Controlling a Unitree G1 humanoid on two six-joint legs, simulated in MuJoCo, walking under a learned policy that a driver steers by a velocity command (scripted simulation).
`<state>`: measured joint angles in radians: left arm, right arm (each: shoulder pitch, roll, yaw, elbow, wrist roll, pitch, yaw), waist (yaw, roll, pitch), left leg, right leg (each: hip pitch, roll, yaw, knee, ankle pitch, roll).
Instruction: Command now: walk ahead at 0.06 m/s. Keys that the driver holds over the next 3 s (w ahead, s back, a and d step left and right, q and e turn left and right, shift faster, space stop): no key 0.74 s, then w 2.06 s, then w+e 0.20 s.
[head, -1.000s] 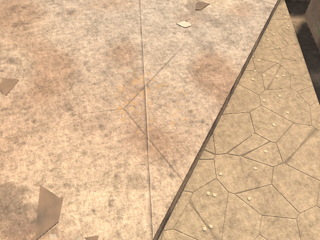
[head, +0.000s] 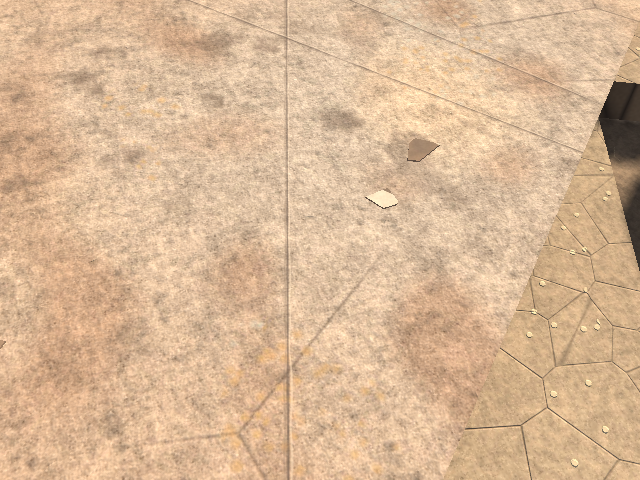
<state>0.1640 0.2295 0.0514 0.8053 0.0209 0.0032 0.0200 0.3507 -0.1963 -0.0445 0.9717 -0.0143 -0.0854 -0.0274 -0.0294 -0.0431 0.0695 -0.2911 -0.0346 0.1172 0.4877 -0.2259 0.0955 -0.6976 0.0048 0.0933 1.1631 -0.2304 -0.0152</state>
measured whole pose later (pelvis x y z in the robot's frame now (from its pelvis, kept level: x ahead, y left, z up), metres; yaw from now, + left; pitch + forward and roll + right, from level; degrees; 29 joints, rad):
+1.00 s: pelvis +0.19 -0.15 -0.12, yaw +2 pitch +2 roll +0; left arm 0.51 0.15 0.02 0.99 0.02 -0.05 0.05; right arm 0.09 -0.12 -0.02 0.71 -0.04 0.06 -0.01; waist 0.02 0.03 -0.04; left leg -1.06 0.10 0.06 1.97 -0.48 0.05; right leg -0.16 -0.04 -0.12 0.31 -0.20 -0.07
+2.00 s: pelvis +0.69 -0.01 +0.01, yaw +2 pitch +1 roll -1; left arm 0.41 0.19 0.05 0.95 0.02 -0.09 -0.01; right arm 0.21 -0.22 -0.04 0.80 -0.04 -0.06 0.03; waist 0.02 0.03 0.01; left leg -0.63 0.10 -0.02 1.10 -0.18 0.06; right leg -0.09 0.10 -0.10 0.27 -0.20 -0.11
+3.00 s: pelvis +1.27 +0.04 +0.00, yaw -2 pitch +0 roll +0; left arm 0.23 0.22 0.06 0.93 0.01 -0.06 -0.01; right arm 0.32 -0.22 -0.05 0.94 -0.03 -0.09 0.00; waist -0.01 0.02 0.05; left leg -0.36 0.01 0.02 1.17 -0.31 0.06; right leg -0.29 0.09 -0.06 0.45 -0.16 -0.11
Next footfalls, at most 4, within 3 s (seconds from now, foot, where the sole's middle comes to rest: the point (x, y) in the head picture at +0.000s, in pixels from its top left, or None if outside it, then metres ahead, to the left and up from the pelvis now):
0.48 right None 0.22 -0.27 -0.91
1.18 left None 0.36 0.03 -0.77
1.74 right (335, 356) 0.70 -0.06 -0.77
2.26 left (254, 236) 1.04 0.13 -0.77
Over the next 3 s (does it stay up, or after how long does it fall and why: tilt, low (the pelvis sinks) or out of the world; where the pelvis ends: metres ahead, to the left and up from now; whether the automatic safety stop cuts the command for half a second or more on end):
stays up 1.27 0.04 0.00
